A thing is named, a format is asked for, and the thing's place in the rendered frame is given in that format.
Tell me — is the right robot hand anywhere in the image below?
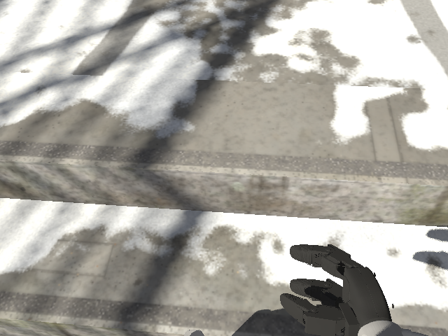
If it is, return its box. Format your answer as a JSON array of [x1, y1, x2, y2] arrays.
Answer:
[[280, 244, 394, 336]]

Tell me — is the right robot forearm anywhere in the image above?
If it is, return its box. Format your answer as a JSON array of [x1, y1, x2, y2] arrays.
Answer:
[[358, 320, 403, 336]]

